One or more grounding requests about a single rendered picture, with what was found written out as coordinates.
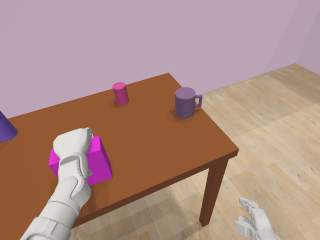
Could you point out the robot left hand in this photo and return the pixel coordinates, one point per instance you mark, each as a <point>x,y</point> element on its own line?
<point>75,141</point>

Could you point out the right robot forearm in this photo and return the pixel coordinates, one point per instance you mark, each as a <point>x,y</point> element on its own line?
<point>266,234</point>

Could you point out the sponge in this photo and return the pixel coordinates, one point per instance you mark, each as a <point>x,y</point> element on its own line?
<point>98,162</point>

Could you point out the left robot forearm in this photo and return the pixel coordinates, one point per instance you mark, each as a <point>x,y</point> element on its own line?
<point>61,211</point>

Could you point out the table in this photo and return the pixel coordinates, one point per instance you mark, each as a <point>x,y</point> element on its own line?
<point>149,148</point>

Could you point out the robot right hand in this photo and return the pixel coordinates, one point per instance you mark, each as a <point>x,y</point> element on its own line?
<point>259,219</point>

